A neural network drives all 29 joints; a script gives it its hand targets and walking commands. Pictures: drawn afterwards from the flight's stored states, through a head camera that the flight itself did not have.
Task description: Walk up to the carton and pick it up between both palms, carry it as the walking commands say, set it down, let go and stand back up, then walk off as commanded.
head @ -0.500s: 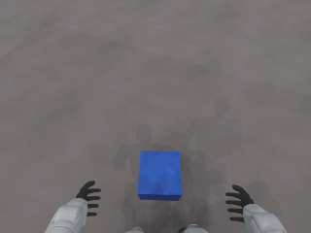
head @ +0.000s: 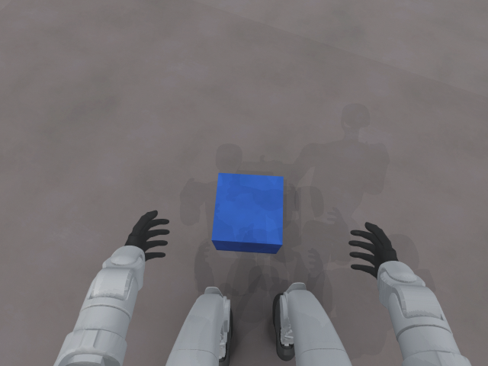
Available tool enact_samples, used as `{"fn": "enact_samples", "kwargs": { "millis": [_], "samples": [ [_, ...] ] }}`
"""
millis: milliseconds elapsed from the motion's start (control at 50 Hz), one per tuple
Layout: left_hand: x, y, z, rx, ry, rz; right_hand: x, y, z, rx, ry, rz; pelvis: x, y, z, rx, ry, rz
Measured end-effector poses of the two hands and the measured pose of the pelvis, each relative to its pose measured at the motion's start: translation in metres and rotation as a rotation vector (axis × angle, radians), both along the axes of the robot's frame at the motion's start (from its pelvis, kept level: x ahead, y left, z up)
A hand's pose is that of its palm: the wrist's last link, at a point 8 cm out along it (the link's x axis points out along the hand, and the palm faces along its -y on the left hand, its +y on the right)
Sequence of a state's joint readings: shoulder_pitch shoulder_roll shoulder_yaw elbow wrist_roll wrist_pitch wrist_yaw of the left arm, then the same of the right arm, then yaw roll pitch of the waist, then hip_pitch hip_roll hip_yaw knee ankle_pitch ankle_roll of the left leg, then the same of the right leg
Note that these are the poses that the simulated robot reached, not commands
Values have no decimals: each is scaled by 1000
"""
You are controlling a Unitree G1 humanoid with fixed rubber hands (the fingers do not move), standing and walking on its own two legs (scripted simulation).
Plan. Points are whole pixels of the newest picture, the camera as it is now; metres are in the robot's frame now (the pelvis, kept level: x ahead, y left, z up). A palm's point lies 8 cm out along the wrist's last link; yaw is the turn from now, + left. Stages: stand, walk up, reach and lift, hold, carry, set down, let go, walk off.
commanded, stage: reach and lift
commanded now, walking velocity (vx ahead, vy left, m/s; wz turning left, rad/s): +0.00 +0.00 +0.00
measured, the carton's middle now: (248, 215) +0.50 +0.00 -0.60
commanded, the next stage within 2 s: none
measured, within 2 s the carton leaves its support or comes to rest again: neither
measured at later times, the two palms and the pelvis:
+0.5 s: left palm (151, 176) +0.45 +0.21 -0.14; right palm (354, 187) +0.43 -0.20 -0.14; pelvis +0.01 -0.01 -0.03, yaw +0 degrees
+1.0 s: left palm (164, 167) +0.50 +0.20 -0.19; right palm (344, 180) +0.47 -0.21 -0.19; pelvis +0.01 +0.00 -0.06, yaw +0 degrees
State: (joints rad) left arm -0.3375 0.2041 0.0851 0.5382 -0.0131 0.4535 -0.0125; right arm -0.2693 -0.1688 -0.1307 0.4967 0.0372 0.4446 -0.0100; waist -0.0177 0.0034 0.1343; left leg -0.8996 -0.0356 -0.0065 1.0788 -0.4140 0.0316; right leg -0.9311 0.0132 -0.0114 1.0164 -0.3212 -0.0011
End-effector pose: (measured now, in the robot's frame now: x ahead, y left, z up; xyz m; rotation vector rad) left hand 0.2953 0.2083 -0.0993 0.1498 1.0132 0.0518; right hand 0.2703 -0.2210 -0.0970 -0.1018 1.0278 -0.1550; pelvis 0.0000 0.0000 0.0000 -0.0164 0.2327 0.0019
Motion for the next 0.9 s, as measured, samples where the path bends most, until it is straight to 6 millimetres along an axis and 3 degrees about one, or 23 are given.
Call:
{"fn": "enact_samples", "kwargs": {
  "millis": [80, 160, 220, 380, 540, 700, 780, 900],
  "samples": [
    [43, 0, 7, 36, -56, -20, 44, 1, -1, 13, -77, 1, -14, -2, -11, 18, 12, -19],
    [62, -2, -4, 2, -33, 8, 58, 10, -20, 17, -13, 18, -19, -7, -16, 32, 44, -29],
    [72, -5, -19, -50, -35, 38, 71, 17, -27, 11, -32, 9, -18, -10, -18, 31, 79, -22],
    [135, -6, -31, -40, -206, 5, 144, 14, -25, -38, -217, -34, -6, -13, -28, 15, 226, -5],
    [170, 4, -36, -49, -290, 25, 167, 20, -41, 4, -277, -47, 18, -9, -32, 7, 381, -9],
    [217, -6, -46, -86, -385, 20, 211, 21, -47, -7, -387, -55, 17, -2, -42, -1, 508, -5],
    [221, -7, -61, -83, -373, 23, 216, 12, -56, -22, -387, -63, 15, 1, -46, -1, 548, -9],
    [212, -11, -74, -86, -370, 8, 202, 14, -74, 5, -366, -47, 12, 4, -49, 1, 570, -15]
  ]
}}
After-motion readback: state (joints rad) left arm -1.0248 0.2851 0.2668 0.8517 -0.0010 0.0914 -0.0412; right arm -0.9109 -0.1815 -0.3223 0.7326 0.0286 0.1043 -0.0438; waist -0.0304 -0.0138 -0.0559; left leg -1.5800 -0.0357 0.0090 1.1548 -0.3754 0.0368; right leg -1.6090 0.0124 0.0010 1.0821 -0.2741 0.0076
